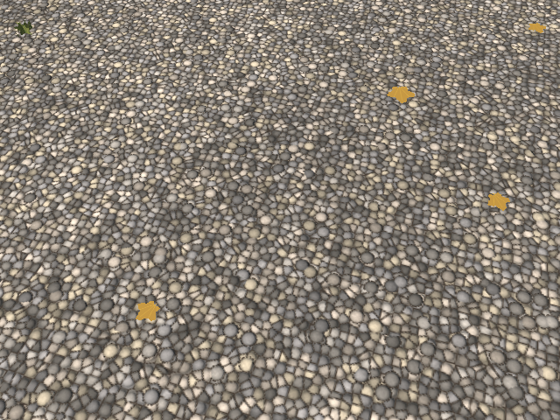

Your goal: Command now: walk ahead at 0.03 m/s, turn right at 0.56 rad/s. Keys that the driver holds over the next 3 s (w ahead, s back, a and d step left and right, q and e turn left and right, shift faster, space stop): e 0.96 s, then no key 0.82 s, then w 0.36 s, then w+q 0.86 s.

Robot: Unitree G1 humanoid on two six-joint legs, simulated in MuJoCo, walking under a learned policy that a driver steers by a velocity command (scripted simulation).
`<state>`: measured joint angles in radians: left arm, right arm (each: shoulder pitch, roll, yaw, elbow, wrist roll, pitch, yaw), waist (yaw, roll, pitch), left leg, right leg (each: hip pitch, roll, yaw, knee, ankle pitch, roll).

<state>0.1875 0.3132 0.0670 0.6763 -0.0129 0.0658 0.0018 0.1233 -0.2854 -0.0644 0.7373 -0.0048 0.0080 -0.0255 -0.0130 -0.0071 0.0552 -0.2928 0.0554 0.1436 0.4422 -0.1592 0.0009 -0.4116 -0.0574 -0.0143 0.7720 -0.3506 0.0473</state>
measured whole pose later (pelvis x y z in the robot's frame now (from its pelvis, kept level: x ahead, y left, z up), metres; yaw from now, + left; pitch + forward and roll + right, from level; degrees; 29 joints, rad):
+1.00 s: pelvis -0.01 -0.03 -0.01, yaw -36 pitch +1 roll +1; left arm 0.18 0.32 0.08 0.57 0.00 0.06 0.00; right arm 0.12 -0.33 -0.08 0.75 0.00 0.02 -0.01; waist -0.01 0.04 0.07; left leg -0.35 0.10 0.07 0.81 -0.48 -0.06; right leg -0.31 0.01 -0.01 0.58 -0.30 -0.03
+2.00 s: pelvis +0.03 -0.06 +0.00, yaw -40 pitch -1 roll +0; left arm 0.25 0.25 0.05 0.88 -0.02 -0.05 0.01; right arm 0.29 -0.27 -0.03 0.91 0.02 -0.03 -0.02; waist 0.00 0.02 0.01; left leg -0.16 0.02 -0.01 0.53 -0.36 0.00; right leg -0.24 0.02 -0.01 0.59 -0.40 -0.06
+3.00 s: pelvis +0.48 -0.35 -0.01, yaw -15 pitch +3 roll -1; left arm 0.05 0.27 0.03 0.66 0.01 -0.14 -0.01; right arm 0.39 -0.31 -0.07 0.77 0.02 -0.03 -0.01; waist -0.08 0.01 0.00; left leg -0.14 -0.11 -0.25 0.67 -0.49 0.06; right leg -0.45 0.04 0.05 0.49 -0.08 -0.01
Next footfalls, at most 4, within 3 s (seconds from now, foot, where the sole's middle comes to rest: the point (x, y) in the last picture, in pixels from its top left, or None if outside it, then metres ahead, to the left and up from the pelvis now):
0.04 right None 0.05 -0.12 -0.77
0.52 left None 0.10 0.10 -0.77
0.94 right None -0.03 -0.14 -0.77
1.36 left None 0.12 0.04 -0.77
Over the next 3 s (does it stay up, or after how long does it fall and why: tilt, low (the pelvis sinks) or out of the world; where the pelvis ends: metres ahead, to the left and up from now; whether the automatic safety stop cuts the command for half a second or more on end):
stays up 0.48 -0.35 -0.01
